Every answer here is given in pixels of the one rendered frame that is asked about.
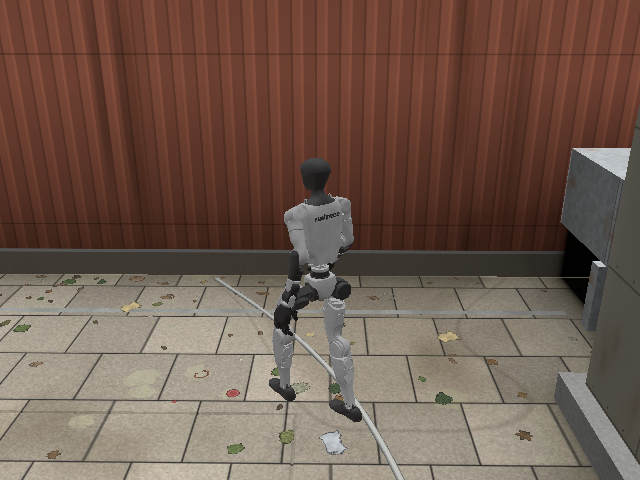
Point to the robot left forearm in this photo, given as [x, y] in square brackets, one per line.
[292, 285]

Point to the robot right forearm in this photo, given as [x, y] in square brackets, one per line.
[341, 251]

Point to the left robot upper arm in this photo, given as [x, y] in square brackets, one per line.
[293, 218]

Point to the left robot shin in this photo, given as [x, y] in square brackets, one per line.
[283, 357]

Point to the robot left foot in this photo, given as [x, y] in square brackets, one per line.
[288, 393]

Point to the left robot hand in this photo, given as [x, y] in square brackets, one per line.
[282, 317]

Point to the right robot hand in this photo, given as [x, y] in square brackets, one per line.
[330, 266]

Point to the right robot upper arm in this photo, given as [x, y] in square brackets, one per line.
[347, 237]

